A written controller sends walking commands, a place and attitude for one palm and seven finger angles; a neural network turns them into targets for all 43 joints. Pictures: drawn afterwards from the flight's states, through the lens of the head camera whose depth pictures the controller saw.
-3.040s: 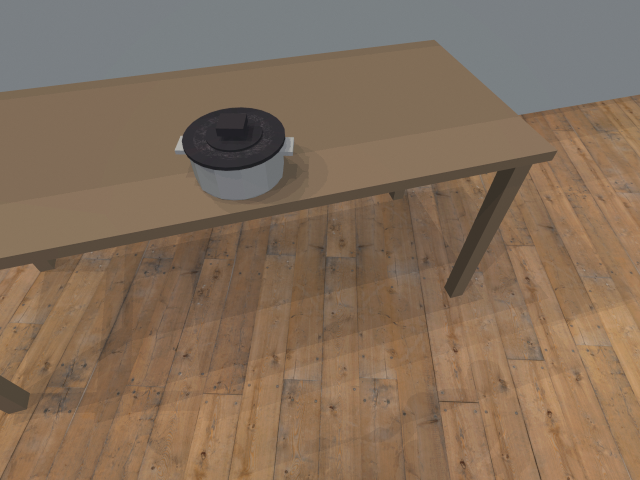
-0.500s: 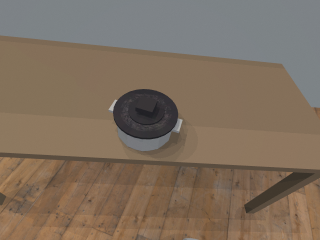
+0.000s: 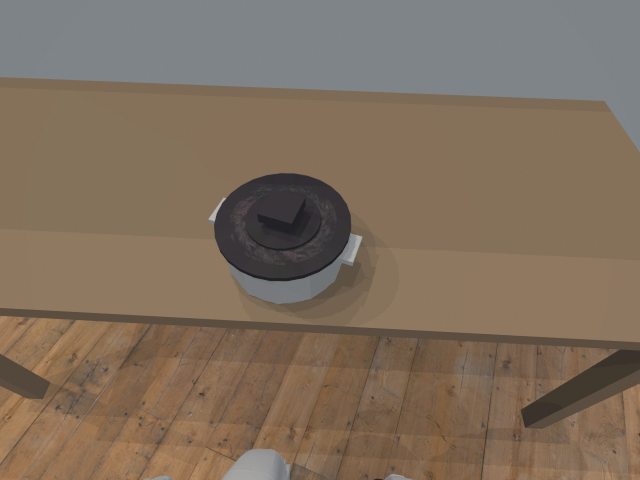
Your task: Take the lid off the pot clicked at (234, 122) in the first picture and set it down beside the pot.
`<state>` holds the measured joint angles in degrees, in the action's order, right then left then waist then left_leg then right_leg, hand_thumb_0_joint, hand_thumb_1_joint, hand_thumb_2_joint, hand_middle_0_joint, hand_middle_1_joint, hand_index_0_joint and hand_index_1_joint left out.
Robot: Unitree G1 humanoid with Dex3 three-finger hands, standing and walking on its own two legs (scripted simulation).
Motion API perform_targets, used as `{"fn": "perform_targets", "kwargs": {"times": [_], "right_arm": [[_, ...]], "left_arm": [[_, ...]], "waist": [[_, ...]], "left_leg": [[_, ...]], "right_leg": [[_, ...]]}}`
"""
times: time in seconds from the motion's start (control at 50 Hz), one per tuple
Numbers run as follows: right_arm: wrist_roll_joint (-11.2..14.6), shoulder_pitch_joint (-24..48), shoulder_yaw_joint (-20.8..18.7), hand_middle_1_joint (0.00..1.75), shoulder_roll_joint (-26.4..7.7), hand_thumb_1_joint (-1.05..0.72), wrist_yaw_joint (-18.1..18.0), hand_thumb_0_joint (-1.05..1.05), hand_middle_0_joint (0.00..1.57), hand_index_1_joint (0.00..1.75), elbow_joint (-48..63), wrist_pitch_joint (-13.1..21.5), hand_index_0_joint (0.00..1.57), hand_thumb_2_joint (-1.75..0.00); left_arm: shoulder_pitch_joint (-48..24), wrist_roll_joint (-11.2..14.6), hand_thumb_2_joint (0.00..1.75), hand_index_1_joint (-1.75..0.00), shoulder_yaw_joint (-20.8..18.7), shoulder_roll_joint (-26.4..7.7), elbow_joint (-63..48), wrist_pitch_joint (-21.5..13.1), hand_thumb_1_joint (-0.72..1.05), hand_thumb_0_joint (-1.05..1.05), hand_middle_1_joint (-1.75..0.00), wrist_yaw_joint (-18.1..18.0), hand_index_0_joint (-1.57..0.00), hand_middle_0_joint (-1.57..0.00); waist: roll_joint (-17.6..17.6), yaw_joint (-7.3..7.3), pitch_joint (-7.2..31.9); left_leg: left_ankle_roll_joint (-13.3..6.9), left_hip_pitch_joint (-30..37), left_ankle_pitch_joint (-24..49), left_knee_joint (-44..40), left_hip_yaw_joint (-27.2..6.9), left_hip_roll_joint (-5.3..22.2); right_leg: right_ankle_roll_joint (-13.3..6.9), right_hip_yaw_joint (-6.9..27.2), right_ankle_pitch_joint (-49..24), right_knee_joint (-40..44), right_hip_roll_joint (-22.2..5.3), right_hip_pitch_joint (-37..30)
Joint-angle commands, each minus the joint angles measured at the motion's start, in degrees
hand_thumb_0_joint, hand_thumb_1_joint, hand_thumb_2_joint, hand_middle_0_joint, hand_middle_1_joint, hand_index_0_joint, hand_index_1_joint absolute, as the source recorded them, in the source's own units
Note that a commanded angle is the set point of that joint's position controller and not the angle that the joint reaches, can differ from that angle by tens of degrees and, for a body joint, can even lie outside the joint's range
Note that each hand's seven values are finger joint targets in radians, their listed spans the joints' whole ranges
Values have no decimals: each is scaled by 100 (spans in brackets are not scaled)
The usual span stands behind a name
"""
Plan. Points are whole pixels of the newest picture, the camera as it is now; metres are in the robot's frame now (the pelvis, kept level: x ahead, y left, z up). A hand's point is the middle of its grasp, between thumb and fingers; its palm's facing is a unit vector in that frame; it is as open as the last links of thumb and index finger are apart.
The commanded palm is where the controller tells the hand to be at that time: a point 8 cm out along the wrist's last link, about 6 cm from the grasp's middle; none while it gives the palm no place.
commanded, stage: come to a stop and stand still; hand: left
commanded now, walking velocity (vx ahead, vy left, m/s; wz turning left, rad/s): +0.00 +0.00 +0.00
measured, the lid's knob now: (282, 209) +0.47 +0.10 +0.04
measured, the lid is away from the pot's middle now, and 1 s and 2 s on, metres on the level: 0.00 0.00 0.00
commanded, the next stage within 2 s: look again from close up in 0.86 s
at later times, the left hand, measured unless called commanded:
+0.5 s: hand out of the picture -0.05 +0.26 -0.17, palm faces +0.03 -0.98 -0.22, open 7.4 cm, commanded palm none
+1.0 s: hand out of the picture -0.08 +0.25 -0.17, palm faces +0.01 -0.99 -0.16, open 7.4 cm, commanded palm none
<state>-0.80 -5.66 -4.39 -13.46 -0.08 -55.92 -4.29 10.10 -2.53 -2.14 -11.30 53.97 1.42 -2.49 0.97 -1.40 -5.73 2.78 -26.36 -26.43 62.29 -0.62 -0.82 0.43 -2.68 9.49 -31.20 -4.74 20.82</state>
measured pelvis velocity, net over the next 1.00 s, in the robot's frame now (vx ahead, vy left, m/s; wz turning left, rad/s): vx -0.06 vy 0.10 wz -0.02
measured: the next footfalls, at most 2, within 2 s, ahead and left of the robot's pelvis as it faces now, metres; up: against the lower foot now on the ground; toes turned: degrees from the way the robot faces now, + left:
left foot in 0.10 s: +0.04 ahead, +0.14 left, +0.00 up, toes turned +3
right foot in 0.26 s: +0.05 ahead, -0.06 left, +0.00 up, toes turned +1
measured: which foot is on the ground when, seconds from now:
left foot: up 0.00-0.08, down 0.10-1.00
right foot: down 0.00-0.08, up 0.10-0.24, down 0.26-0.46, up 0.48-0.62, down 0.64-1.00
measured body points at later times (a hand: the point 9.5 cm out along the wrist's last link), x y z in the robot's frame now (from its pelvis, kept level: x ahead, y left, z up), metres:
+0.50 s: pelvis -0.05 +0.08 +0.00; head -0.07 +0.08 +0.45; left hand -0.05 +0.31 -0.15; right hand -0.03 -0.16 -0.15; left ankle +0.00 +0.14 -0.73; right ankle +0.00 -0.05 -0.72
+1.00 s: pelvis -0.06 +0.10 +0.01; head -0.07 +0.10 +0.46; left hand -0.08 +0.31 -0.15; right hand -0.07 -0.11 -0.16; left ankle +0.00 +0.14 -0.73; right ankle -0.05 -0.03 -0.73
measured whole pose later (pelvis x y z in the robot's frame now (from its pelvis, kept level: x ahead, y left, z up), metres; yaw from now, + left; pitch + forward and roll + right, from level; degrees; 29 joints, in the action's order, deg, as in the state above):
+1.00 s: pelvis -0.06 +0.10 +0.01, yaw -1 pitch -1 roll -1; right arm -0.5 -19.7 -0.8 -7.7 -0.7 -61.1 -0.7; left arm 22.0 -1.8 0.4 -6.3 61.2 0.1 -1.9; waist -1.1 -0.1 1.7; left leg -6.2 -16.4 -8.3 24.3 6.7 -3.8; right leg -0.4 0.8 14.4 -27.9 0.0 13.3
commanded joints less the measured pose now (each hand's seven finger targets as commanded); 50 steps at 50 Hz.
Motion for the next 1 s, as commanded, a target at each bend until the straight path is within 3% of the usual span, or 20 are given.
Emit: {"fn": "perform_targets", "kwargs": {"times": [0.0, 0.04, 0.06, 0.08, 0.1, 0.14, 0.2, 0.22, 0.24, 0.26, 0.28, 0.3, 0.34, 0.36, 0.4, 0.42, 0.48, 0.6, 0.68, 0.98], "right_arm": [[108, -1064, -58, 30, -438, -90, 5, 0, 20, 30, 647, 366, 20, -90], [4, -1121, -12, 30, -387, -90, -18, 0, 20, 30, 817, 407, 20, -90], [-60, -748, -52, 30, -753, -90, -26, 0, 20, 30, 1086, 368, 20, -90], [-129, -301, -45, 30, -975, -90, -22, 0, 20, 30, 1378, 269, 20, -90], [-136, -120, -23, 30, -794, -90, -8, 0, 20, 30, 1385, 259, 20, -90], [-124, 258, 51, 30, -704, -90, 13, 0, 20, 30, 1395, 240, 20, -90], [-91, -113, 104, 30, -589, -90, -33, 0, 20, 30, 1317, 248, 20, -90], [-31, -419, 124, 30, -456, -90, -50, 0, 20, 30, 1281, 242, 20, -90], [13, -733, 166, 30, -257, -90, -65, 0, 20, 30, 1231, 210, 20, -90], [-14, -1008, 125, 30, -214, -90, -39, 0, 20, 30, 1185, 177, 20, -90], [2, -1202, 114, 30, -174, -90, -42, 0, 20, 30, 1027, 156, 20, -90], [2, -1370, 89, 30, -215, -90, -32, 0, 20, 30, 928, 177, 20, -90], [-1, -1696, 80, 30, -85, -90, -27, 0, 20, 30, 733, 239, 20, -90], [-23, -1767, 104, 30, -85, -90, -34, 0, 20, 30, 688, 277, 20, -90], [-90, -1501, 141, 30, -248, -90, -46, 0, 20, 30, 686, 422, 20, -90], [-76, -1241, 139, 30, -370, -90, -72, 0, 20, 30, 736, 444, 20, -90], [-35, -909, 130, 30, -447, -90, -103, 0, 20, 30, 667, 459, 20, -90], [4, -1380, 204, 30, -211, -90, -140, 0, 20, 30, 203, 476, 20, -90], [5, -1462, 200, 30, -170, -90, -119, 0, 20, 30, 55, 451, 20, -90], [15, -1571, 226, 30, 7, -90, -121, 0, 20, 30, -246, 496, 20, -90]], "left_arm": [[229, -3, 90, -30, -294, -1384, -494, -153, 90, 0, -30, -285, -20, -20], [199, 157, 90, -30, -150, -1098, -586, -39, 90, 0, -30, -179, -20, -20], [448, 188, 90, -30, -67, -735, -615, 76, 90, 0, -30, -96, -20, -20], [601, 194, 90, -30, -80, -604, -660, 171, 90, 0, -30, -74, -20, -20], [453, 141, 90, -30, -85, -585, -567, 220, 90, 0, -30, -55, -20, -20], [758, 102, 90, -30, -63, -569, -489, 219, 90, 0, -30, -8, -20, -20], [1355, 105, 90, -30, 4, -506, -384, 36, 90, 0, -30, 25, -20, -20], [1360, 68, 90, -30, 21, -565, -400, -60, 90, 0, -30, 20, -20, -20], [1109, 52, 90, -30, 22, -748, -490, -122, 90, 0, -30, 36, -20, -20], [906, 30, 90, -30, -24, -1005, -598, -112, 90, 0, -30, 77, -20, -20], [650, 85, 90, -30, -57, -1040, -638, -156, 90, 0, -30, 59, -20, -20], [418, 84, 90, -30, -60, -989, -701, -153, 90, 0, -30, 23, -20, -20], [291, 73, 90, -30, -59, -859, -691, -125, 90, 0, -30, 0, -20, -20], [366, 73, 90, -30, -59, -757, -669, -100, 90, 0, -30, 6, -20, -20], [792, 128, 90, -30, -5, -490, -521, -43, 90, 0, -30, 34, -20, -20], [1067, 131, 90, -30, -23, -429, -374, -20, 90, 0, -30, 33, -20, -20], [1479, 102, 90, -30, -34, -257, -54, 24, 90, 0, -30, 72, -20, -20], [1554, 105, 90, -30, 78, -112, 266, -69, 90, 0, -30, 25, -20, -20], [1391, 110, 90, -30, 115, -158, 341, -154, 90, 0, -30, 37, -20, -20], [1684, 93, 90, -30, 168, 90, 575, -185, 90, 0, -30, 14, -20, -20]], "waist": [[199, 446, 2059], [-1169, 382, 1740], [-2181, 168, 964], [-1828, 17, 233], [-1397, 65, -165], [-1412, -184, -398], [-100, -308, -359], [442, -153, -220], [564, 122, -86], [259, 365, 375], [1070, 441, 474], [1527, 485, 299], [1370, 597, 201], [887, 573, 163], [-999, 304, 10], [-1191, 131, 26], [-702, -119, 380], [-356, -2, 190], [25, 142, 164], [-118, 110, -23]], "left_leg": [[74, 853, -581, -2174, 345, -39], [-132, 1862, 1459, -4119, 326, 230], [-619, 1110, 1057, -4449, -1049, 1260], [-1180, -100, 302, -4606, -1337, 1672], [-1195, -846, -443, -4751, -1342, 1397], [-1143, -1380, -862, -4765, -1252, 1253], [-932, -865, -780, -4030, -1022, 1050], [-692, -445, -694, -3460, -711, 607], [-475, 102, -317, -2980, -293, 201], [-314, 1204, 119, -2436, 98, -196], [-284, 1486, 241, -2062, 101, -83], [-313, 1562, 441, -2022, -17, -29], [-397, 2020, 665, -2681, -10, 45], [-426, 2140, 598, -3150, -31, 124], [-708, 1076, -624, -4687, -1123, 855], [-886, 434, -1053, -5153, -1584, 1199], [-1052, 183, -738, -5234, -1428, 1235], [-789, 482, -533, -4955, -1044, 935], [-568, 998, -280, -4721, -729, 703], [-647, 884, -373, -4889, -800, 753]], "right_leg": [[-919, 1741, -3415, 397, -1499, -1850], [-394, 464, -521, -894, -550, -534], [-27, -213, 1815, -1370, 120, 373], [-62, -54, 1984, -1997, 359, 379], [-144, 100, 1807, -2507, 486, 149], [-137, 304, 1451, -2920, 509, -44], [-167, 314, 1211, -639, 460, -532], [-325, 1088, 1582, 391, 221, -292], [-722, 2017, 2004, 1053, -439, 254], [-959, 2286, 2513, 1410, -741, 942], [-1054, 2632, 3368, 1805, -869, 1254], [-1034, 2478, 3403, 1902, -835, 1438], [-826, 1808, 3008, 1572, -541, 1695], [-672, 1525, 2953, 1267, -371, 1760], [-299, 751, 1969, 49, 357, 935], [-235, 381, 1432, -582, 542, 327], [-213, 355, 1311, -1506, 534, -136], [-363, 544, 908, 651, 327, -752], [-497, 885, 1505, 974, 87, -155], [-402, 800, 1375, 927, 144, 12]]}}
